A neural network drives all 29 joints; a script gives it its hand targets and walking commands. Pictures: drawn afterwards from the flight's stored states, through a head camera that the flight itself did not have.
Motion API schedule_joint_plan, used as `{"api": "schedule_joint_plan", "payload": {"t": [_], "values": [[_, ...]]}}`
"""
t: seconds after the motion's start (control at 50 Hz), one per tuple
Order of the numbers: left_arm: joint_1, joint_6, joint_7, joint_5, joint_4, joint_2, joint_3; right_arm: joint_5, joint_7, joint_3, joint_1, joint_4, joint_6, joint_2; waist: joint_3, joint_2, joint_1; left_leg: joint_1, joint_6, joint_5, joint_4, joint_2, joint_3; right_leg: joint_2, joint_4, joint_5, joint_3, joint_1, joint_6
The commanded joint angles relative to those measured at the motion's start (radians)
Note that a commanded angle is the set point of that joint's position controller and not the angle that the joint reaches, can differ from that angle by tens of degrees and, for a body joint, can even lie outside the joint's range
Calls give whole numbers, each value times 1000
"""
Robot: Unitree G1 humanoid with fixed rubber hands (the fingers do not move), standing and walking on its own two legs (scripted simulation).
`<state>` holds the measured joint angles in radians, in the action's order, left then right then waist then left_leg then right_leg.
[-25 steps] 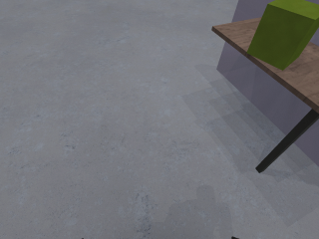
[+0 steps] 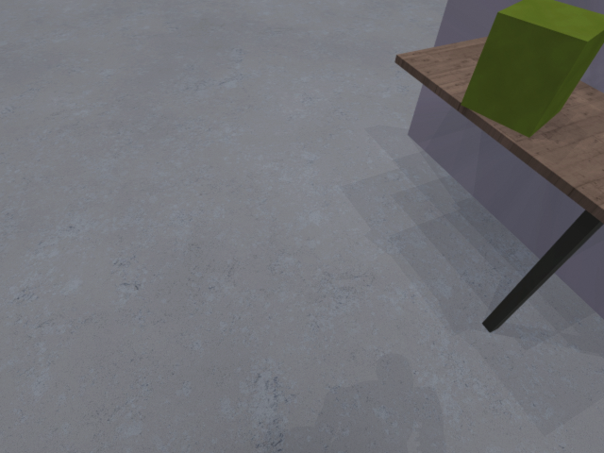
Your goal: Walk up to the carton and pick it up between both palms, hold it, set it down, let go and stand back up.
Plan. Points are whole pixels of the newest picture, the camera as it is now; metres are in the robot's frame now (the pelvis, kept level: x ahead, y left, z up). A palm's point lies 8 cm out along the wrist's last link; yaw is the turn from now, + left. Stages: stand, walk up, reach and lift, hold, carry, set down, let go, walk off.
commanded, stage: stand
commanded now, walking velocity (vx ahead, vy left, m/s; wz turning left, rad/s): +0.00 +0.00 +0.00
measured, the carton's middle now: (531, 66) +1.02 -0.63 +0.02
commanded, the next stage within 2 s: none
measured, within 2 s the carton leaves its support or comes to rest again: neither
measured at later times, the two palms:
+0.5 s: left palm out of the picture +0.01 +0.21 -0.14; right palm out of the picture -0.02 -0.22 -0.14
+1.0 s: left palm out of the picture -0.05 +0.21 -0.14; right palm out of the picture -0.05 -0.20 -0.14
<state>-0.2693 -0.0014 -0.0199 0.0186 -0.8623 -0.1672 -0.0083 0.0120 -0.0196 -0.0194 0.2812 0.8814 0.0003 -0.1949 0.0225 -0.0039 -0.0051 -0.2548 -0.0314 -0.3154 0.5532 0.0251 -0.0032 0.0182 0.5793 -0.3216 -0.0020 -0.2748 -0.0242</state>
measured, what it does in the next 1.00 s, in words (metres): stands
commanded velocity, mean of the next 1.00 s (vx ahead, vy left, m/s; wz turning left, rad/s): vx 0.00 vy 0.00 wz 0.00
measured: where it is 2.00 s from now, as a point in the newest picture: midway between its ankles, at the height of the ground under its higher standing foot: outside the picture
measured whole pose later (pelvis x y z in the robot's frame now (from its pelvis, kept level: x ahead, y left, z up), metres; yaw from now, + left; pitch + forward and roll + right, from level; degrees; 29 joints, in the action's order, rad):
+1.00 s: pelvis -0.02 +0.00 +0.01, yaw +0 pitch -2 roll +0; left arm -0.31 0.01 -0.04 0.01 -1.13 -0.12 -0.02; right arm 0.02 -0.04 -0.01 0.31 1.15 0.00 -0.10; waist 0.04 0.00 0.00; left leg -0.19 -0.03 -0.24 0.45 0.03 0.00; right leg 0.02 0.46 -0.23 0.00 -0.20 -0.02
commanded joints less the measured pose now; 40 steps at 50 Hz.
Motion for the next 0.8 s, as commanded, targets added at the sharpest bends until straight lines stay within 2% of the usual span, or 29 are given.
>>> {"api": "schedule_joint_plan", "payload": {"t": [0.0, 0.02, 0.04, 0.08, 0.1, 0.12, 0.14, 0.16, 0.18, 0.2, 0.24, 0.26, 0.28, 0.32, 0.34, 0.38, 0.44, 0.46, 0.5, 0.54, 0.56, 0.6, 0.62, 0.64, 0.66, 0.68, 0.72, 0.74, 0.78], "values": [[-24, -24, -11, 11, 33, -121, -39, -5, -12, -24, 55, -13, -7, -71, -7, 44, -7, 24, 48, 211, -59, 32, -30, -78, -124, 228, -87, -1, -32], [-21, -18, -8, 4, 28, -128, -36, 4, -11, -17, 43, -6, -10, -63, -7, -14, -1, 44, 50, 196, -61, 41, -20, -75, -125, 246, -91, -15, -31], [-8, -17, -6, 3, 37, -110, -35, 8, -18, -21, 41, -14, -7, -73, -12, -14, -10, 32, 46, 191, -69, 40, -22, -73, -124, 231, -73, 10, -32], [-12, -28, -17, 4, 22, -106, -29, 7, -19, -32, 45, 19, -1, -83, -57, -22, 8, 50, 48, 236, -65, 43, -37, -79, -124, 304, -77, 49, -34], [22, -28, -14, 0, 22, -79, -25, 1, -18, -23, 39, 29, 1, -63, -31, -71, -5, 41, 39, 266, -69, 39, -16, -81, -119, 328, -80, 57, -35], [2, -26, -13, 1, 6, -93, -23, 0, -19, -21, 45, 28, -5, -68, -68, -65, -13, 109, 43, 249, -65, 48, -20, -88, -139, 356, -90, 36, -32], [-23, -23, -14, -7, -10, -127, -37, -3, -22, -14, 74, 54, -1, -55, -59, -7, -1, 81, 38, 240, -81, 38, -20, -82, -139, 321, -80, 66, -31], [-4, -26, -18, 2, -20, -118, -42, -7, -18, -11, 65, 76, -4, -35, -28, -3, -2, 44, 40, 232, -86, 44, -26, -88, -155, 326, -102, 69, -39], [-39, -26, -16, -6, -25, -107, -37, 7, -19, -19, 47, 66, -6, -68, -37, 49, 7, 69, 45, 235, -92, 42, -26, -85, -153, 325, -87, 57, -36], [-50, -31, -20, -5, -47, -89, -23, 0, -23, -37, 59, 81, -4, -81, -49, 32, -13, 84, 39, 247, -87, 40, -17, -88, -131, 342, -79, 78, -31], [-44, -22, -27, -5, -66, -96, -37, 3, -23, -21, 95, 125, -6, -49, 17, -2, -3, 54, 43, 204, -104, 47, -24, -89, -158, 332, -83, 79, -31], [-51, -24, -18, -13, -72, -75, -32, 5, -24, -24, 68, 115, -1, -69, 12, -81, 16, 39, 47, 232, -119, 56, -41, -81, -149, 290, -72, 72, -24], [-41, -19, -22, -10, -85, -90, -31, 10, -24, -29, 97, 129, 0, -63, 44, 1, -6, 48, 37, 244, -115, 51, -39, -83, -170, 295, -85, 66, -26], [-35, -18, -17, -10, -109, -63, -17, 5, -14, -36, 73, 149, 1, -73, 53, -42, -3, 64, 33, 237, -104, 43, -22, -75, -177, 285, -71, 62, -23], [-66, -17, -18, -12, -115, -57, -27, 4, -20, -27, 80, 155, -7, -53, 8, -23, 12, 59, 35, 200, -118, 55, -38, -66, -168, 234, -69, 79, -24], [-75, -17, -16, -17, -128, -40, -20, 0, -18, -26, 132, 191, 1, -49, 66, -22, 4, 39, 32, 209, -140, 52, -40, -73, -189, 193, -87, 54, -25], [-87, -11, -17, -6, -150, -97, -43, 10, -26, -9, 95, 196, -2, 2, 57, 88, 21, 32, 35, 175, -150, 54, -36, -81, -191, 213, -87, 89, -29], [-58, -19, -22, -3, -148, -50, -27, -9, -27, -3, 111, 207, -1, 18, 63, 23, -13, 68, 28, 191, -153, 49, -31, -97, -210, 192, -97, 61, -25], [-78, -18, -28, -4, -162, -49, -28, -2, -27, -5, 99, 219, 1, 4, 50, 35, 3, 77, 41, 181, -154, 55, -34, -91, -213, 245, -107, 68, -29], [-53, -19, -28, -5, -165, -58, -24, 5, -17, -25, 69, 214, 1, -50, 15, 15, 2, 67, 34, 204, -158, 52, -37, -83, -203, 194, -83, 123, -21], [-81, -23, -20, -12, -172, -40, -20, -9, -25, -19, 112, 231, -1, -35, 32, -29, 6, 54, 27, 209, -163, 43, -40, -82, -216, 183, -78, 113, -22], [-78, -10, -20, -13, -201, -29, -9, 3, -21, -10, 85, 224, 2, 10, 53, -52, -2, 104, 35, 200, -171, 59, -48, -79, -228, 125, -72, 26, -14], [-99, -6, -14, -10, -198, -78, -38, 10, -31, -13, 81, 235, -4, -28, 24, -35, 23, 83, 52, 184, -149, 68, -48, -71, -235, 148, -68, 77, -15], [-70, -8, -23, -12, -212, -22, -14, 1, -24, -18, 85, 237, -1, -11, 47, -11, -11, 71, 39, 157, -166, 53, -31, -80, -230, 138, -88, 61, -21], [-125, -3, -25, -10, -225, -28, -16, 6, -20, -14, 105, 246, -7, -13, 40, 43, 4, 75, 33, 169, -176, 47, -34, -81, -216, 154, -87, 76, -15], [-75, -9, -25, -10, -217, -31, -13, 0, -23, -30, 83, 237, -3, -41, 53, -3, -7, 30, 38, 157, -178, 53, -45, -81, -214, 138, -75, 85, -14], [-113, -10, -18, -11, -212, -51, -24, 10, -29, -6, 77, 259, -1, 7, 90, 37, 23, 46, 30, 134, -169, 54, -25, -75, -222, 120, -93, 40, -18], [-101, -3, -19, -9, -234, -55, -29, 11, -29, 1, 93, 253, -1, 29, 98, -12, 13, 37, 43, 123, -186, 62, -55, -72, -220, 118, -80, 49, -14], [-112, 0, -22, -12, -243, -41, -31, 0, -23, 7, 115, 267, -2, 59, 55, 29, 10, 37, 32, 107, -175, 44, -38, -76, -221, 102, -88, 65, -11]]}}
